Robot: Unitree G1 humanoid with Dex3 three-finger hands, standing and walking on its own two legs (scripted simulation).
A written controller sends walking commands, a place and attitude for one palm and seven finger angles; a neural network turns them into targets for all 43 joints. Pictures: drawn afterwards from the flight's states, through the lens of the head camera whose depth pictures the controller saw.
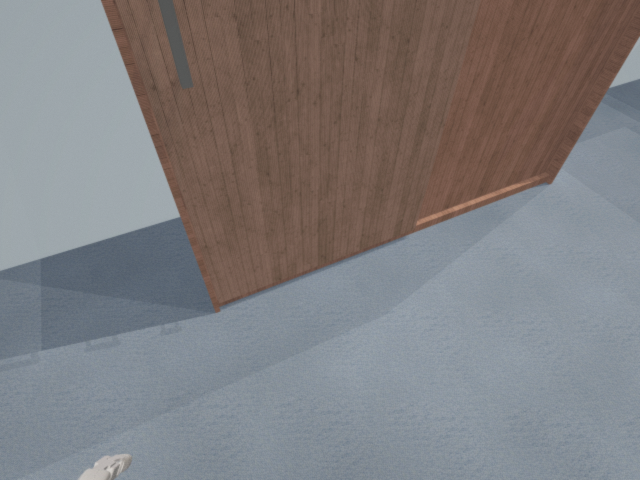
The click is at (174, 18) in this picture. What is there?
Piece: wardrobe's sliding door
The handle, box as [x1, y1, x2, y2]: [158, 0, 193, 88]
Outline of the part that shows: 158,0 180,83 183,88 193,86 172,0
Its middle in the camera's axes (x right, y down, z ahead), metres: -0.27 -0.38 +0.70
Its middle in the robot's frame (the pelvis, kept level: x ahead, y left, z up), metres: +0.79 +0.31 +0.20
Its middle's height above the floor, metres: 0.97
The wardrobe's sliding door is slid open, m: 0.00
